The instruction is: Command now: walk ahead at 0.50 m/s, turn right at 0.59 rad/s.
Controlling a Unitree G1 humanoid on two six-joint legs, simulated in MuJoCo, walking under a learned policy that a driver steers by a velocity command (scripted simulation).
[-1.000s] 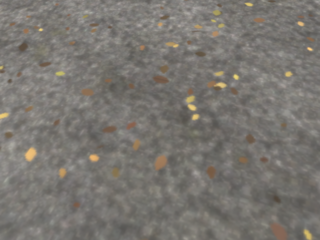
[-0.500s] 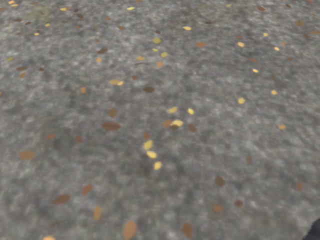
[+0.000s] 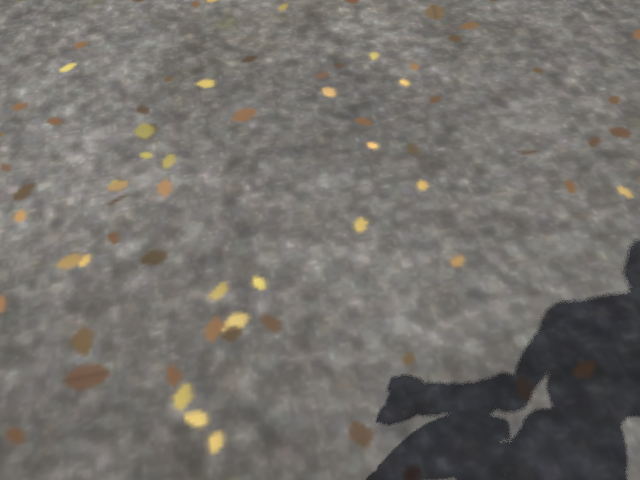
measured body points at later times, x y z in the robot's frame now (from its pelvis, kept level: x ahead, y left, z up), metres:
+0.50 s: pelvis +0.29 +0.04 +0.00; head +0.31 +0.04 +0.45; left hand +0.45 +0.29 -0.11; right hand +0.34 -0.25 -0.10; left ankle +0.34 +0.13 -0.73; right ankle +0.21 -0.08 -0.65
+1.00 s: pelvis +0.51 -0.07 +0.00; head +0.54 -0.09 +0.45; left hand +0.72 +0.15 -0.08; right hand +0.53 -0.37 -0.13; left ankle +0.50 +0.09 -0.65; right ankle +0.55 -0.18 -0.73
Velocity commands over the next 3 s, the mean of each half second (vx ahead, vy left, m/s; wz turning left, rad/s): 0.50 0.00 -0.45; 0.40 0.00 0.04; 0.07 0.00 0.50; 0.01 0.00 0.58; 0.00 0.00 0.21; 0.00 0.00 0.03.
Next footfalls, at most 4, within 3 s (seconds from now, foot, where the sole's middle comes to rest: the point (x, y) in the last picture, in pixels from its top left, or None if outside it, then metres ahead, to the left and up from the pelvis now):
0.34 left None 0.38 0.13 -0.77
0.82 right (436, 407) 0.59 -0.19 -0.77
1.30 left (321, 382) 0.65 0.06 -0.77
1.74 right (425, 366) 0.68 -0.17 -0.77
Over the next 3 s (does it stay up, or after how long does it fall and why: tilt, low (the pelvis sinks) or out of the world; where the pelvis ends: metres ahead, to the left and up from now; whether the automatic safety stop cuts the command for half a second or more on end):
stays up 0.58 -0.05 0.00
